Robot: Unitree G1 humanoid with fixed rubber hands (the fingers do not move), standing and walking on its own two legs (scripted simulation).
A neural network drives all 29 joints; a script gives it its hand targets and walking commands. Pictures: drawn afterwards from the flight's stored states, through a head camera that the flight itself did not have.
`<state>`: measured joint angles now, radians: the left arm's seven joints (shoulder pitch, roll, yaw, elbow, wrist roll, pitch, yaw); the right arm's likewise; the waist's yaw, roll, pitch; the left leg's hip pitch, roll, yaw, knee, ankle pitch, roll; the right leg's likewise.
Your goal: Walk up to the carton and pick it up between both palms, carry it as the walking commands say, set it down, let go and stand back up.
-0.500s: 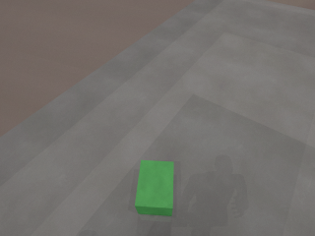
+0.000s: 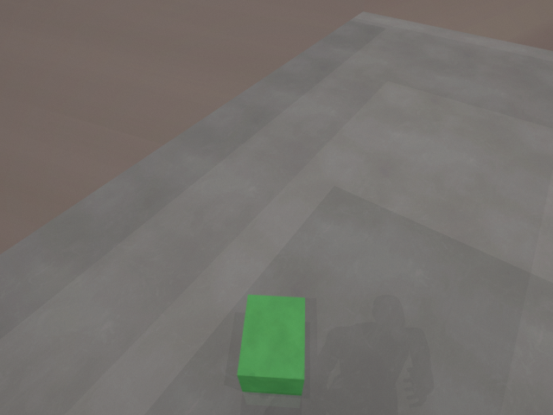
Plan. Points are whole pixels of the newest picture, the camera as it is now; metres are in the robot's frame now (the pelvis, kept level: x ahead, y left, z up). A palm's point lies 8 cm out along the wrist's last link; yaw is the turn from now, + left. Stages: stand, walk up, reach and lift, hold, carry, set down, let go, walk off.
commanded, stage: stand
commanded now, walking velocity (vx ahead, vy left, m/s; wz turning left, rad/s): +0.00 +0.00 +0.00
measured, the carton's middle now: (274, 344) +0.48 +0.03 -0.68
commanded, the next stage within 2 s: reach and lift in 0.12 s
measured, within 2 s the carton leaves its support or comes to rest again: neither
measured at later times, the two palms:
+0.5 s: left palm (132, 405) +0.19 +0.24 -0.12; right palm out of the picture +0.17 -0.22 -0.12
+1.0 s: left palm (168, 343) +0.30 +0.22 -0.18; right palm (397, 360) +0.26 -0.21 -0.17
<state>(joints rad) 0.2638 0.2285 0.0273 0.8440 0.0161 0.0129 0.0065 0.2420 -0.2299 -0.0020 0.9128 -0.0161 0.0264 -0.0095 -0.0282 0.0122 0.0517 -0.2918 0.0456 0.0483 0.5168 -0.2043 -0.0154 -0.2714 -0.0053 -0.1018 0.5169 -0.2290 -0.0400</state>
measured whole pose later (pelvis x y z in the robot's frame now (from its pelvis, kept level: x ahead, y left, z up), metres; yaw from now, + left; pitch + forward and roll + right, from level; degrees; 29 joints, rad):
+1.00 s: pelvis -0.02 +0.02 -0.07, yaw -2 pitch +20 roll -2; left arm -0.38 0.23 0.12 0.70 -0.02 0.14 -0.01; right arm -0.34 -0.19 -0.05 0.67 0.06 0.16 -0.03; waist -0.03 0.01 0.07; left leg -0.98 0.05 0.02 0.99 -0.36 0.01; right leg -0.96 -0.01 -0.08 0.96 -0.35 -0.02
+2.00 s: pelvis -0.05 +0.02 -0.16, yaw -4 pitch +45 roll -2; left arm -1.11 0.26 0.34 0.86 0.01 0.08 0.01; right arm -1.10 -0.18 -0.24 0.79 0.06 0.12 -0.10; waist -0.03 0.01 0.07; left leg -1.73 0.04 0.03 1.31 -0.37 0.02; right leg -1.72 -0.01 -0.04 1.29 -0.36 -0.01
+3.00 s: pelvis -0.09 +0.03 -0.39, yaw -4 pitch +32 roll -1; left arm -1.55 0.41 0.11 1.23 -0.22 0.05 0.10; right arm -1.56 -0.34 -0.07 1.17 0.29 0.07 -0.16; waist -0.02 0.00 0.52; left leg -2.20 0.04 0.00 2.18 -0.54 0.03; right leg -2.19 -0.01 -0.04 2.16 -0.53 -0.01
